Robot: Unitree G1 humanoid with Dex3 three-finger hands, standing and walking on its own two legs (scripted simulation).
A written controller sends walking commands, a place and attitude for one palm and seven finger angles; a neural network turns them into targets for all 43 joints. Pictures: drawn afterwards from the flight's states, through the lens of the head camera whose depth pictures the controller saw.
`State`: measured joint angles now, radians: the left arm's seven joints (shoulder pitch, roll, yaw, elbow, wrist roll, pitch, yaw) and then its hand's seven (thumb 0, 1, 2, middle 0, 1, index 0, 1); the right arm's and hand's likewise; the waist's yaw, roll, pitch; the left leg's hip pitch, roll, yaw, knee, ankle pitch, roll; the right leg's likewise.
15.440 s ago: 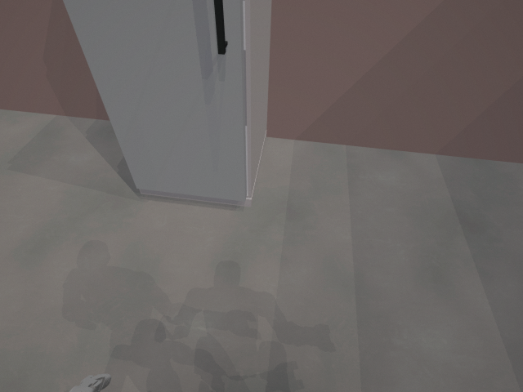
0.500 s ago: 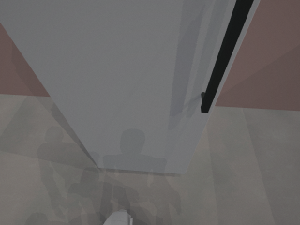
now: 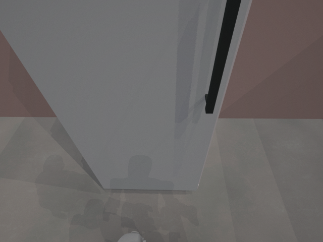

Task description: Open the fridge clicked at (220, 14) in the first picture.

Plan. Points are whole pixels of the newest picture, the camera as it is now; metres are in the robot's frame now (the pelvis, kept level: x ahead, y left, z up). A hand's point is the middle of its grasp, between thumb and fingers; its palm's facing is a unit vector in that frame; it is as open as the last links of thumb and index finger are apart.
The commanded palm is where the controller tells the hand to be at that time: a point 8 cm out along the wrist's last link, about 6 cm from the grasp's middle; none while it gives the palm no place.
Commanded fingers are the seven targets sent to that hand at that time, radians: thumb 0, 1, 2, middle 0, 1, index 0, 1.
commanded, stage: come to a stop and stand still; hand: right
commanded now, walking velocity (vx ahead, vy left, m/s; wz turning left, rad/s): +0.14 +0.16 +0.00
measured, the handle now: (221, 42) +0.47 -0.10 +0.26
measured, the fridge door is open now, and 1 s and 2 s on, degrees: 0 0 0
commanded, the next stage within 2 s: look again from close up in 0.96 s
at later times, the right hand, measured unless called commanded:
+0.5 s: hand out of the picture +0.01 -0.15 -0.16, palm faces +0.00 +0.98 -0.19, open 7.3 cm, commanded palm none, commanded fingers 0.00 -0.90 -0.90 0.20 0.30 0.20 0.30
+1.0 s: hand out of the picture +0.00 -0.17 -0.15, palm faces +0.00 +0.98 -0.22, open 7.4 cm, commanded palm none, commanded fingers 0.00 -0.90 -0.90 0.20 0.30 0.20 0.30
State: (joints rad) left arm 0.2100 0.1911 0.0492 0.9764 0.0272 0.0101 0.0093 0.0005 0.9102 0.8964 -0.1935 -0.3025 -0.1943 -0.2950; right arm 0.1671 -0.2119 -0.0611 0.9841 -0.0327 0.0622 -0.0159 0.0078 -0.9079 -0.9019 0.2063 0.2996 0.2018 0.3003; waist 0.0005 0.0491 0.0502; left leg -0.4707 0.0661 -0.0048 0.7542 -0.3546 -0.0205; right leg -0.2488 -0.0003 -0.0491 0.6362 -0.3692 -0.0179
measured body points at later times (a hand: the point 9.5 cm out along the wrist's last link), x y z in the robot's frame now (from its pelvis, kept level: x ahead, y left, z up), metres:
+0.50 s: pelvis +0.00 +0.03 +0.02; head +0.00 +0.03 +0.47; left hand -0.01 +0.25 -0.14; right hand +0.02 -0.20 -0.14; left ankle -0.01 +0.12 -0.72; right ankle -0.01 -0.11 -0.72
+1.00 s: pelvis -0.01 +0.02 +0.02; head -0.01 +0.03 +0.47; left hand -0.02 +0.26 -0.14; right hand +0.00 -0.22 -0.13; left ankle -0.01 +0.12 -0.72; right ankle -0.01 -0.11 -0.72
